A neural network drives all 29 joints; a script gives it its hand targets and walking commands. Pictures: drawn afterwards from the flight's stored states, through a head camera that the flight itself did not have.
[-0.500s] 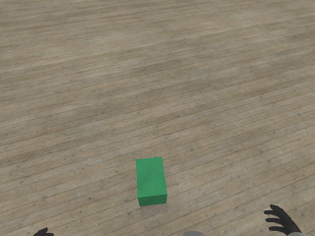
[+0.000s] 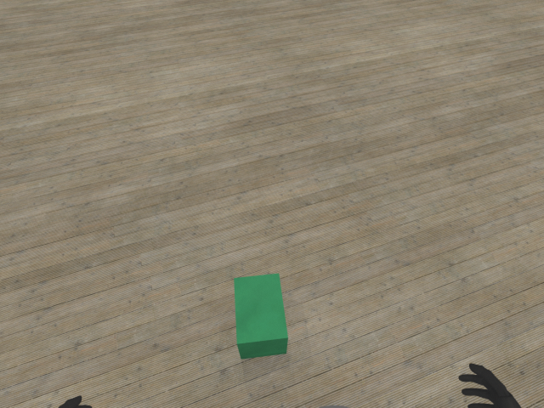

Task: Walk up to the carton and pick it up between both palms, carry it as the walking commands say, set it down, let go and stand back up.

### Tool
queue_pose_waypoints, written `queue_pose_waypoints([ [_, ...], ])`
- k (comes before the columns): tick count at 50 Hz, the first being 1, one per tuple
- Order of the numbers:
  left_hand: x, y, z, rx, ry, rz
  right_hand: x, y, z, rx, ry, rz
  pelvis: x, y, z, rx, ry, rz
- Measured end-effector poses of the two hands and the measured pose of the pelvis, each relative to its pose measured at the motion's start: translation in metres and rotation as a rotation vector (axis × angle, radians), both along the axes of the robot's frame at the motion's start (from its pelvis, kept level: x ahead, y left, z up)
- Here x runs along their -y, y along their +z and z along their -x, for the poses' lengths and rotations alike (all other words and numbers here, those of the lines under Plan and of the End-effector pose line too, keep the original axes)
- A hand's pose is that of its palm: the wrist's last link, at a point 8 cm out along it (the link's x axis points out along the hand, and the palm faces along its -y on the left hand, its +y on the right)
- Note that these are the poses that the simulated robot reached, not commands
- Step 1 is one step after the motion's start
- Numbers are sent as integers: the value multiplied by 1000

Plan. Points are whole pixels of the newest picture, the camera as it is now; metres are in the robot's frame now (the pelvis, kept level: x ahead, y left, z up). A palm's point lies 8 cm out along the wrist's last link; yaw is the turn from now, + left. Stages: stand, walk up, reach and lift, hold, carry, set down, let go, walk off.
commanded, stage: walk up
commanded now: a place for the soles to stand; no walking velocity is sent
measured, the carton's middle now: (260, 315) +0.49 +0.04 -0.68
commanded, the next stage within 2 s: none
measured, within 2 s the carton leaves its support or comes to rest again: neither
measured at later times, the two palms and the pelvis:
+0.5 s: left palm out of the picture +0.10 +0.38 -0.10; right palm out of the picture +0.09 -0.26 -0.10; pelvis +0.02 +0.06 -0.01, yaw +0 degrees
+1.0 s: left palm out of the picture +0.12 +0.44 -0.11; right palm (419, 376) +0.16 -0.21 -0.07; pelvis +0.06 +0.11 +0.00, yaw +1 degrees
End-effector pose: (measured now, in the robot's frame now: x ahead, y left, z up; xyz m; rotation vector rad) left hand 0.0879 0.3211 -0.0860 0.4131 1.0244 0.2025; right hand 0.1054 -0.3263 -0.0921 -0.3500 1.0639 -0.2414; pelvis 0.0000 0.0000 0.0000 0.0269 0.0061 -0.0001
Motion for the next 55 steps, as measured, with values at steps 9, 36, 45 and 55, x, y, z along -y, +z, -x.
queue_pose_waypoints([
  [9, -33, 1, 8, -32, 17, -50, -32, -11, 4, -39, 4, -24, -27, -2, 1, 5, -11, 22],
  [36, -102, -19, -28, -46, 34, -40, -106, -9, -54, 9, 81, -13, -93, -15, -45, 9, 11, 71],
  [45, -119, -27, -29, -115, 55, 4, -123, 13, -58, -19, 82, 46, -116, -3, -58, 31, 18, 75],
  [55, -109, -25, -36, -100, 49, 1, -112, 13, -60, -13, 74, 51, -106, -4, -61, 31, 14, 57],
])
